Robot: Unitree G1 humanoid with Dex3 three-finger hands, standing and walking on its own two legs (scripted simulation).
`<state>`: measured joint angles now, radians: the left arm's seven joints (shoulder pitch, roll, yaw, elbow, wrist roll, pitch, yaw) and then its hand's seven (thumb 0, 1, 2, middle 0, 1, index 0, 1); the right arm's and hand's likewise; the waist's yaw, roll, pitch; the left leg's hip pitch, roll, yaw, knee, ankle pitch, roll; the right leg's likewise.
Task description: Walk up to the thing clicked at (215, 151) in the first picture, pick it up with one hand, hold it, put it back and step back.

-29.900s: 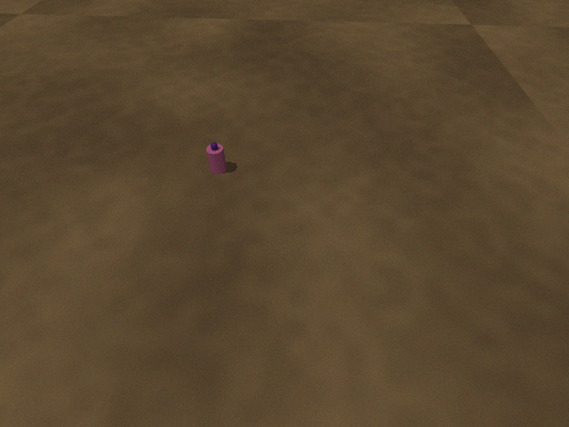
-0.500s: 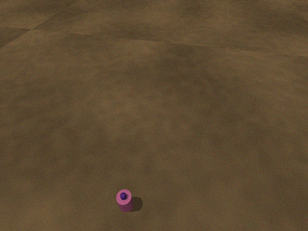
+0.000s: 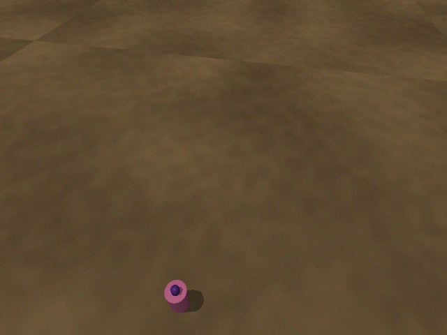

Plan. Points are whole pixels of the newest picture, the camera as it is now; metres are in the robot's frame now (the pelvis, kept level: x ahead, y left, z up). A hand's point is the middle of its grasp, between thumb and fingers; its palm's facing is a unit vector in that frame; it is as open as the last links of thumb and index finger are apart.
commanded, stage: stand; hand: left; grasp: from the side
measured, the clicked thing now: (177, 295) +0.41 +0.20 -0.69
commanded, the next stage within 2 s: step back in 0.54 s
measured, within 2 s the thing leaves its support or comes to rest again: neither
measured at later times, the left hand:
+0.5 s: hand out of the picture +0.07 +0.25 -0.16, palm faces -0.03 -0.94 -0.33, open 7.4 cm
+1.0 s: hand out of the picture +0.07 +0.29 -0.18, palm faces -0.05 -0.92 -0.38, open 7.4 cm
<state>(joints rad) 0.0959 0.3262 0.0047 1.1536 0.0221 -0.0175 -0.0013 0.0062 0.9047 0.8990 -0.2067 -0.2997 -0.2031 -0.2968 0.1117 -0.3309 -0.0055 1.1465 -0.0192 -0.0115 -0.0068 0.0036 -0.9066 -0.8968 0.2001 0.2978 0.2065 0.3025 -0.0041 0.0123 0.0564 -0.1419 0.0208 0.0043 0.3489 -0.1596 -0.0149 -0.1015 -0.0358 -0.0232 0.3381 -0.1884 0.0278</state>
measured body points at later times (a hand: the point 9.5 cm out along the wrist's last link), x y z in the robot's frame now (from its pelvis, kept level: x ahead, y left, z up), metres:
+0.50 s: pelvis +0.01 +0.00 +0.00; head +0.02 +0.00 +0.45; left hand +0.07 +0.30 -0.13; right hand +0.08 -0.30 -0.14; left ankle +0.02 +0.13 -0.75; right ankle +0.00 -0.14 -0.75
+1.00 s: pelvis -0.05 +0.03 -0.03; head +0.00 +0.04 +0.41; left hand +0.07 +0.34 -0.16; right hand +0.02 -0.30 -0.15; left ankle -0.06 +0.13 -0.74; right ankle +0.00 -0.13 -0.75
